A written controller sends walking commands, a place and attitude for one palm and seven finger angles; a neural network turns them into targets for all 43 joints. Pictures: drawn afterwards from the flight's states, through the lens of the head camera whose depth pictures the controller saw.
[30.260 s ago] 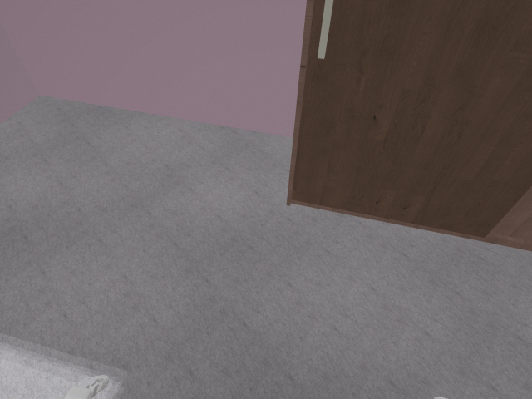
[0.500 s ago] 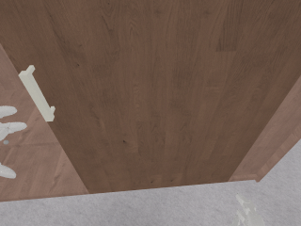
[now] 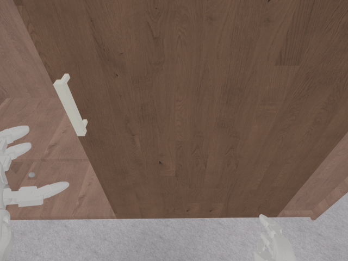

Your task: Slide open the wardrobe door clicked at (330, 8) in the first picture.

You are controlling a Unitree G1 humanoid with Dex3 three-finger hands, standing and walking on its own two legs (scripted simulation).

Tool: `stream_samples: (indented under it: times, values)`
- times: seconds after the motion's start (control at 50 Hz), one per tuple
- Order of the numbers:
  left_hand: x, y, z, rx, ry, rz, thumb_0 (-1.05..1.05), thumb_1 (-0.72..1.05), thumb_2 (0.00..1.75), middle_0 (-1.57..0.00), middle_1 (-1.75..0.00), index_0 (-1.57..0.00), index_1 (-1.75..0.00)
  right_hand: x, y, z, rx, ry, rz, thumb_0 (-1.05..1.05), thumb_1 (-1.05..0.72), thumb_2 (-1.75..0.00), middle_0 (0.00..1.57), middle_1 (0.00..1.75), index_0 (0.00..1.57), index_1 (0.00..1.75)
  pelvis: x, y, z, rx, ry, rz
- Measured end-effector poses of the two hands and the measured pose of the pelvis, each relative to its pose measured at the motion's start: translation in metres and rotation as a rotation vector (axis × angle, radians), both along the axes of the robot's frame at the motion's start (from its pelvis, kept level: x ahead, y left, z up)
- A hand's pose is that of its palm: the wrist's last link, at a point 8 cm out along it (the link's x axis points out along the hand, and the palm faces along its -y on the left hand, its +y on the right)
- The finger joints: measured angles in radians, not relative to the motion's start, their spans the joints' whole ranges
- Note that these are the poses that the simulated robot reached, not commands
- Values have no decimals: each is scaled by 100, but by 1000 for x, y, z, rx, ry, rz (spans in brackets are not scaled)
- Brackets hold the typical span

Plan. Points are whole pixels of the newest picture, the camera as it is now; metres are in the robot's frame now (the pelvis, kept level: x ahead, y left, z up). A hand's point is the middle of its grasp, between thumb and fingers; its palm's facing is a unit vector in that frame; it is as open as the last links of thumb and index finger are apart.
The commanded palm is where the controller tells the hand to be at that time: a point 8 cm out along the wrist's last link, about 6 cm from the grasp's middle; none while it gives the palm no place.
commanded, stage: draw the hand back to the body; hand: left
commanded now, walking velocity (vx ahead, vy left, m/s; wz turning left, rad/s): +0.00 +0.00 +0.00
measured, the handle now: (74, 106) +0.45 +0.35 +0.11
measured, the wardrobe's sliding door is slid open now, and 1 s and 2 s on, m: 0.66 0.66 0.66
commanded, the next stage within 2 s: step back with the hand held close in 0.78 s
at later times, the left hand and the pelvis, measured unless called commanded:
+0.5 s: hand (63, 164) +0.22 +0.23 +0.17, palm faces +0.42 -0.82 -0.39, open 8.0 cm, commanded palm +0.17 +0.27 +0.18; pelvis +0.03 -0.02 +0.01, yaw -1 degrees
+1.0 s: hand (62, 164) +0.22 +0.23 +0.18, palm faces +0.45 -0.79 -0.42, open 7.4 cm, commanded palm +0.16 +0.26 +0.18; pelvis +0.02 -0.04 +0.01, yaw +0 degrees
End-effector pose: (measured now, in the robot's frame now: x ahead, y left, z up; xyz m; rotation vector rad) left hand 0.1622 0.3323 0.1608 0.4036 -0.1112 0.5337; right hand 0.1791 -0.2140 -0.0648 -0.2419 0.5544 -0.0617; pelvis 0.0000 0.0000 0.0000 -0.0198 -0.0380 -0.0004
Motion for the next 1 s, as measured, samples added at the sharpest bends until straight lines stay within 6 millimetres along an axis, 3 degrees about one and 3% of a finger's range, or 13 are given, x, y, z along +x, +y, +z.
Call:
stream_samples:
  times: [0.16,0.36,0.54,0.66,0.82,1.0]
  values:
    - [10,-7,5,7,3,10,-1,15,54,-23,-74,-23,-74,7,3,-4,16,59,-13,2,-90,-90,20,30,20,30,12,0,4,13,-25,-12]
    - [20,-48,21,41,-14,-116,0,51,72,-22,-53,-22,-52,18,-16,2,6,59,-35,2,-90,-90,20,30,20,30,27,-8,7,20,-31,-22]
    - [16,-61,24,50,13,-114,0,79,85,-21,-36,-21,-36,28,-29,0,17,76,-46,2,-90,-90,20,30,20,30,32,-20,8,23,-32,-20]
    - [14,-67,17,26,37,-89,1,86,89,-21,-32,-21,-32,31,-35,-2,14,92,-39,2,-90,-90,20,30,20,30,33,-29,8,24,-33,-14]
    - [11,-77,26,44,9,-106,1,89,90,-21,-30,-21,-30,34,-39,-2,22,81,-41,2,-90,-90,20,30,20,30,32,-34,9,25,-42,-10]
    - [12,-63,32,98,-14,-89,1,89,90,-21,-30,-21,-30,26,-42,-3,6,129,-44,2,-90,-90,20,30,20,30,23,-36,9,8,-18,3]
